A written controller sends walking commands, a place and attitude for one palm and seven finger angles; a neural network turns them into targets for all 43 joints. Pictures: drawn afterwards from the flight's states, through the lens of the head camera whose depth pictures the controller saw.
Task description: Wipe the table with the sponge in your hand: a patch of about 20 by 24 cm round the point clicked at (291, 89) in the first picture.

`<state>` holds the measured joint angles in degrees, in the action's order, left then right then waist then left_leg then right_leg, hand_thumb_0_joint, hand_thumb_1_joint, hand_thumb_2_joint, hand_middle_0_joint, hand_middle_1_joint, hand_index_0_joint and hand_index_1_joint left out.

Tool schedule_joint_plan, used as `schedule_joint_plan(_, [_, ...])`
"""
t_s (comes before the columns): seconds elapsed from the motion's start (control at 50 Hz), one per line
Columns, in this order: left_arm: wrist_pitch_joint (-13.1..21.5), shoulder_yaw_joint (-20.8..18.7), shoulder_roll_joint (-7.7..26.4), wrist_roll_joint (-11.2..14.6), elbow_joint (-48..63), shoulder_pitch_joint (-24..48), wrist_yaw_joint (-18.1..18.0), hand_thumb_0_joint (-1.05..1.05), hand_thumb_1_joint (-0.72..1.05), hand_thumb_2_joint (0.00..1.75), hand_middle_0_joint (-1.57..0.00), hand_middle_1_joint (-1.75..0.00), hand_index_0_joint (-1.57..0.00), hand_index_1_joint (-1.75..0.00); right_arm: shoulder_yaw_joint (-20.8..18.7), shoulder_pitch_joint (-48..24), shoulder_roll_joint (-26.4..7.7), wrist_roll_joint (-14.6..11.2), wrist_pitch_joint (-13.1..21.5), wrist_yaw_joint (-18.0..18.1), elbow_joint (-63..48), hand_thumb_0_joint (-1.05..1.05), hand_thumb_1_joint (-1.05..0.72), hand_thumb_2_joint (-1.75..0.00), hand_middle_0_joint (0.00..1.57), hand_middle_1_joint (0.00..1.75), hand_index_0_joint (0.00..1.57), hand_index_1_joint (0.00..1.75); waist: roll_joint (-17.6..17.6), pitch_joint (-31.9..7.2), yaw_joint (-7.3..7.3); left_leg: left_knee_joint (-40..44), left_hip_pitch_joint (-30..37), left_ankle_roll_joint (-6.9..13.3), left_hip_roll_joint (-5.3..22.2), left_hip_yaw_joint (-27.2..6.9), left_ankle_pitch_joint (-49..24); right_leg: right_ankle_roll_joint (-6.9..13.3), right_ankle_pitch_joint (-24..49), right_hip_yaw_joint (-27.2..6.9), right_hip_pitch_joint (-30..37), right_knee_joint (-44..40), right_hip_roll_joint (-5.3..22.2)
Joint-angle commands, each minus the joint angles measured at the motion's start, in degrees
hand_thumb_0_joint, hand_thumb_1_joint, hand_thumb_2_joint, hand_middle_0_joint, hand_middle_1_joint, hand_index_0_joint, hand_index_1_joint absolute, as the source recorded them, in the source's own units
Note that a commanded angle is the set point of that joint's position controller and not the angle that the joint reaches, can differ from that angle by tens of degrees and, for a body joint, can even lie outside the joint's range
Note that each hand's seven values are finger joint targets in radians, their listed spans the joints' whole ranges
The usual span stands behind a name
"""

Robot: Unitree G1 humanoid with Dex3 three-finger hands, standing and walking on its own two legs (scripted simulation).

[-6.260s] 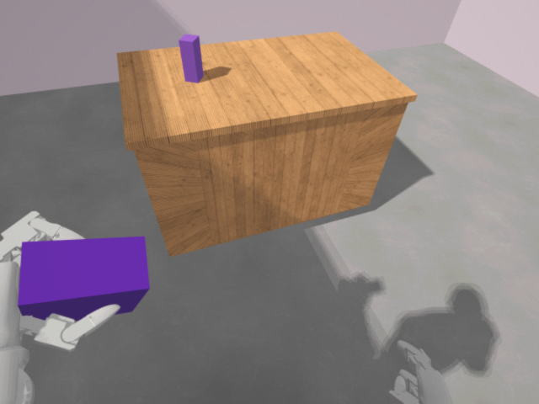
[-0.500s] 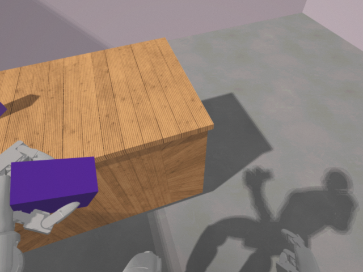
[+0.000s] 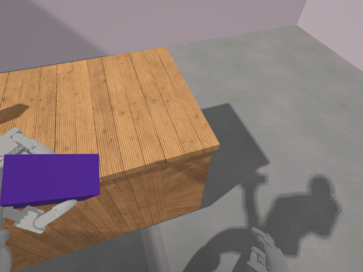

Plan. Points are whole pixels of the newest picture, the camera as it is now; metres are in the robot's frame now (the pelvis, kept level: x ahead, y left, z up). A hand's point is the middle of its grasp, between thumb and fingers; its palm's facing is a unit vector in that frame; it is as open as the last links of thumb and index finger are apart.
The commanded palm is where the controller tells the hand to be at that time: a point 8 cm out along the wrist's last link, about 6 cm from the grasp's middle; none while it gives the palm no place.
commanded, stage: come to a stop and stand still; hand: left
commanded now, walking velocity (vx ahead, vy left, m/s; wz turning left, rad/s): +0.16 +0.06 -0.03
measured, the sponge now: (65, 181) +0.22 +0.20 +0.16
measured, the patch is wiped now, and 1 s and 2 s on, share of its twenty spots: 0.00 0.00 0.00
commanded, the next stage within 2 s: look again from close up in 1.06 s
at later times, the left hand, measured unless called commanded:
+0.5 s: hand (50, 173) +0.23 +0.22 +0.17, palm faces +0.33 -0.82 -0.47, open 10.1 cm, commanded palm +0.18 +0.28 +0.18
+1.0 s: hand (26, 213) +0.17 +0.24 +0.15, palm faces +0.37 -0.85 -0.38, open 10.0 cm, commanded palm +0.12 +0.28 +0.18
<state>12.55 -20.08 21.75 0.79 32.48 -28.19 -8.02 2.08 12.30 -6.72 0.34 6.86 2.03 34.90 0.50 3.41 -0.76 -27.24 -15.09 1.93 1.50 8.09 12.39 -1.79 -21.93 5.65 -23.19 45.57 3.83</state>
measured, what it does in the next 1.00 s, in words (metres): steps on the spot: right foot, then left foot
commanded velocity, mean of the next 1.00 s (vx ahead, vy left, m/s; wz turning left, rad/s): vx -0.02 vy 0.04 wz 0.00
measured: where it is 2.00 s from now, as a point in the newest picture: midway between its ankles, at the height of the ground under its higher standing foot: outside the picture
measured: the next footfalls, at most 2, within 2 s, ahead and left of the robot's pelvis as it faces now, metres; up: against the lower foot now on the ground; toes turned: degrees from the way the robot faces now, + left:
right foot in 0.08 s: +0.03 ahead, -0.10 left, +0.00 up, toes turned -2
left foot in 0.48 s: +0.08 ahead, +0.11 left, +0.00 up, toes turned -3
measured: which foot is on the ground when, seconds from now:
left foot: down 0.00-0.10, up 0.12-0.46, down 0.48-1.00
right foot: up 0.00-0.06, down 0.08-1.00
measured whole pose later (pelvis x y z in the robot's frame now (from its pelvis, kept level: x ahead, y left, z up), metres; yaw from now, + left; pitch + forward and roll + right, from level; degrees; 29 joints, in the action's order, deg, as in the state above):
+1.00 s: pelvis -0.04 +0.01 +0.00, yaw -1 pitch -3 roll -2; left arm 8.1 -17.8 19.9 2.2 25.5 -27.3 -8.5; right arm 1.0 12.3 -12.1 0.1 3.1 3.7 36.7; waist -1.8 2.3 0.0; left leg -29.9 -18.2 0.2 1.5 -0.1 8.4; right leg 1.2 -12.1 3.1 -12.7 27.6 -2.0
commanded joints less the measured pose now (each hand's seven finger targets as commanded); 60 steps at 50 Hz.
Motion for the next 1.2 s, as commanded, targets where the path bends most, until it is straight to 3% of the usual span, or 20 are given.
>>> schedule_joint_plan(0.0, [2.81, -8.95, 9.90, 1.07, 7.46, 3.46, -2.11, 0.00, 0.10, 1.30, -1.20, -1.60, -1.20, -1.60, -4.11, -3.78, -10.77, -0.50, 2.53, 1.54, -7.07, 0.00, -0.90, -0.90, 0.20, 0.30, 0.20, 0.30, -9.86, -10.96, 0.51, 5.89, 4.72, 5.41, 13.31, -10.24, -6.35, 0.16, 0.06, 3.29, 7.76, -12.83, -3.23])
schedule_joint_plan(0.04, [2.52, -8.21, 9.10, 0.75, 5.03, 4.66, -2.02, 0.00, 0.10, 1.30, -1.20, -1.60, -1.20, -1.60, -4.17, -4.28, -10.86, -0.77, 1.61, 1.71, -6.89, 0.00, -0.90, -0.90, 0.20, 0.30, 0.20, 0.30, -5.44, -11.14, 0.76, -0.90, 0.64, 2.99, 10.66, -8.04, -0.22, 1.39, 7.20, 0.27, 14.56, -22.31, -1.60])
schedule_joint_plan(0.08, [2.00, -7.87, 10.24, 0.65, 2.79, 5.55, -2.13, 0.00, 0.10, 1.30, -1.20, -1.60, -1.20, -1.60, -3.80, -3.70, -9.58, -0.61, 0.72, 1.42, -7.39, 0.00, -0.90, -0.90, 0.20, 0.30, 0.20, 0.30, 11.10, -10.62, 2.10, -16.04, -11.22, -1.48, 1.09, -2.46, 11.38, 8.23, 22.87, -23.88, 20.54, -27.25, 13.68])
schedule_joint_plan(0.1, [1.63, -7.09, 9.40, 1.31, 2.23, 7.82, -1.96, 0.00, 0.10, 1.30, -1.20, -1.60, -1.20, -1.60, -3.70, -4.81, -9.71, -0.91, 1.21, 1.08, -7.51, 0.00, -0.90, -0.90, 0.20, 0.30, 0.20, 0.30, 13.81, -9.59, 1.07, -24.25, -14.32, -2.76, -0.78, -4.85, 17.45, 11.26, 29.33, -27.12, 20.46, -28.09, 18.34])
schedule_joint_plan(0.14, [1.46, -6.33, 8.52, 1.69, 1.43, 6.55, -1.73, 0.00, 0.10, 1.30, -1.20, -1.60, -1.20, -1.60, -4.15, -5.16, -10.41, -1.31, 0.82, 0.29, -6.70, 0.00, -0.90, -0.90, 0.20, 0.30, 0.20, 0.30, 10.89, -8.39, 1.50, -33.08, -15.54, -3.70, 0.35, -9.31, 14.76, 10.62, 42.37, -23.05, 19.94, -25.97, 18.39])
schedule_joint_plan(0.2, [2.69, -7.32, 9.51, 0.73, 3.07, 3.00, -2.37, 0.00, 0.10, 1.30, -1.20, -1.60, -1.20, -1.60, -2.68, -7.13, -9.23, -0.81, -0.27, 1.15, -7.12, 0.00, -0.90, -0.90, 0.20, 0.30, 0.20, 0.30, 5.64, -9.01, 1.23, -29.26, -14.45, -4.18, 0.23, -7.25, 11.51, 7.95, 56.45, -10.62, 22.46, -21.91, 13.93])
schedule_joint_plan(0.3, [3.44, -10.03, 11.20, 1.24, 10.72, -1.43, -3.26, 0.00, 0.10, 1.30, -1.20, -1.60, -1.20, -1.60, -3.58, -7.18, -9.60, -0.52, -1.05, 1.89, -10.55, 0.00, -0.90, -0.90, 0.20, 0.30, 0.20, 0.30, 5.49, -11.33, -0.12, -17.30, -9.95, -3.98, -0.46, -4.77, 8.03, 8.12, 55.84, -9.34, 24.36, -21.80, 13.28])
schedule_joint_plan(0.42, [2.05, -8.92, 9.16, 2.01, 11.47, -5.09, -3.40, 0.00, 0.10, 1.30, -1.20, -1.60, -1.20, -1.60, -4.68, -4.01, -10.42, -0.38, -2.46, 2.12, -10.75, 0.00, -0.90, -0.90, 0.20, 0.30, 0.20, 0.30, 3.40, -13.74, 1.05, 0.32, 1.75, -3.56, -0.45, -5.22, -4.69, 5.78, 41.04, -7.89, 20.64, -18.36, 9.72])
schedule_joint_plan(0.48, [2.15, -7.92, 9.42, 1.87, 11.21, -2.27, -3.04, 0.00, 0.10, 1.30, -1.20, -1.60, -1.20, -1.60, -5.45, -4.57, -12.87, -0.79, -1.94, 2.59, -11.20, 0.00, -0.90, -0.90, 0.20, 0.30, 0.20, 0.30, -6.33, -11.85, 0.09, 5.29, 6.27, 0.76, 11.14, -15.47, -25.09, 1.31, 10.97, -5.03, 11.51, -13.63, 0.35])
schedule_joint_plan(0.54, [2.32, -6.43, 9.11, 1.20, 10.02, 2.15, -2.28, 0.00, 0.10, 1.30, -1.20, -1.60, -1.20, -1.60, -4.39, -5.01, -11.65, 0.06, -0.57, 2.58, -10.05, 0.00, -0.90, -0.90, 0.20, 0.30, 0.20, 0.30, -13.72, -7.60, 0.00, 10.69, 0.58, 4.18, 14.53, -17.92, -22.16, 1.03, -6.66, -3.51, 8.56, -5.03, -2.13])
schedule_joint_plan(0.62, [1.98, -2.60, 7.33, 0.42, 13.37, 9.29, -2.26, 0.00, 0.10, 1.30, -1.20, -1.60, -1.20, -1.60, -4.33, -3.95, -12.02, -0.19, 1.84, 1.76, -8.67, 0.00, -0.90, -0.90, 0.20, 0.30, 0.20, 0.30, -12.58, -9.75, 0.82, 8.27, 4.97, 3.67, 12.12, -14.71, -19.39, 0.74, -1.32, -3.45, 9.05, -9.13, -2.89])
schedule_joint_plan(0.7, [1.04, -3.94, 8.23, 0.47, 11.04, 7.12, -2.51, 0.00, 0.10, 1.30, -1.20, -1.60, -1.20, -1.60, -3.39, -5.16, -11.76, -0.23, 2.49, 1.38, -8.02, 0.00, -0.90, -0.90, 0.20, 0.30, 0.20, 0.30, -10.02, -9.05, 0.74, 8.76, -1.42, 2.51, 10.56, -15.01, -3.75, 0.68, 3.67, -3.15, 16.83, -19.73, -3.22])
schedule_joint_plan(0.76, [0.56, -5.29, 8.25, 0.76, 7.22, 5.29, -2.12, 0.00, 0.10, 1.30, -1.20, -1.60, -1.20, -1.60, -3.23, -5.87, -10.94, -0.30, 1.49, 1.06, -8.38, 0.00, -0.90, -0.90, 0.20, 0.30, 0.20, 0.30, -0.10, -6.86, 0.81, 2.97, -4.83, -1.60, 3.24, -9.64, 11.46, 3.32, 2.90, -11.59, 14.18, -27.99, 1.20])
schedule_joint_plan(0.82, [-0.99, -4.69, 7.38, 2.10, 5.15, 3.84, -1.59, 0.00, 0.10, 1.30, -1.20, -1.60, -1.20, -1.60, -3.52, -5.83, -10.53, -0.26, -0.61, 1.16, -7.90, 0.00, -0.90, -0.90, 0.20, 0.30, 0.20, 0.30, 4.95, -3.60, 1.33, -8.49, 2.15, -3.16, -0.06, -8.27, 8.40, 7.38, -11.74, -19.12, -1.05, -35.47, 7.61])
schedule_joint_plan(0.92, [-1.05, -4.53, 8.48, 2.23, 5.87, 8.61, -1.75, 0.00, 0.10, 1.30, -1.20, -1.60, -1.20, -1.60, -2.73, -6.94, -10.66, -0.65, -0.93, 2.23, -7.62, 0.00, -0.90, -0.90, 0.20, 0.30, 0.20, 0.30, 2.02, -6.55, 1.17, 1.79, 1.24, -1.89, 1.97, -11.52, 3.51, 3.31, -3.66, -10.45, 6.01, -28.39, 1.50])
schedule_joint_plan(1.04, [1.15, -4.33, 8.42, 0.19, 9.06, 8.60, -1.86, 0.00, 0.10, 1.30, -1.20, -1.60, -1.20, -1.60, -3.12, -6.58, -11.90, -0.39, 0.43, 2.75, -8.73, 0.00, -0.90, -0.90, 0.20, 0.30, 0.20, 0.30, -13.06, -2.10, 0.29, 16.51, -11.60, 0.81, 7.13, -19.38, 23.81, 1.85, -3.25, -6.52, 15.39, -20.37, -4.51])
schedule_joint_plan(1.12, [2.32, -5.12, 8.82, 0.56, 9.62, 5.01, -2.24, 0.00, 0.10, 1.30, -1.20, -1.60, -1.20, -1.60, -3.62, -5.00, -11.64, -0.31, 2.15, 2.37, -8.45, 0.00, -0.90, -0.90, 0.20, 0.30, 0.20, 0.30, -9.57, -7.73, 0.24, 12.13, -5.55, 0.31, 6.05, -17.30, 11.06, 2.02, 5.88, -6.38, 18.22, -22.21, -3.94])
schedule_joint_plan(1.14, [8.51, -40.85, 57.26, -6.66, 22.39, 61.55, -0.87, 0.00, 0.10, 1.30, -1.20, -1.60, -1.20, -1.60, -4.54, 0.26, -13.26, 1.74, 4.29, 1.89, -8.75, 0.00, -0.90, -0.90, 0.20, 0.30, 0.20, 0.30, 1.77, -0.99, -3.59, -3.86, -9.71, 1.19, 3.38, -9.06, 0.04, -1.04, 13.42, -16.50, 6.79, -32.91, 3.22])
schedule_joint_plan(1.16, [5.70, -16.28, 23.14, -1.33, -7.14, 33.07, 1.32, 0.00, 0.10, 1.30, -1.20, -1.60, -1.20, -1.60, -1.29, -3.03, -6.63, 0.13, 3.76, 1.50, -5.54, 0.00, -0.90, -0.90, 0.20, 0.30, 0.20, 0.30, 5.64, -10.38, 0.45, -8.68, 0.09, -0.36, -3.84, -9.08, -1.05, 4.93, 9.02, -16.81, 5.48, -29.79, 6.69])
schedule_joint_plan(1.18, [5.49, -14.59, 18.33, 0.78, -10.01, 14.83, 1.66, 0.00, 0.10, 1.30, -1.20, -1.60, -1.20, -1.60, -3.58, -4.21, -9.64, -0.65, 4.42, 1.59, -7.90, 0.00, -0.90, -0.90, 0.20, 0.30, 0.20, 0.30, 2.94, -7.44, -2.96, -8.52, -0.17, -1.40, -1.66, -9.35, -0.26, 3.48, 8.17, -20.78, 6.78, -32.78, 6.60])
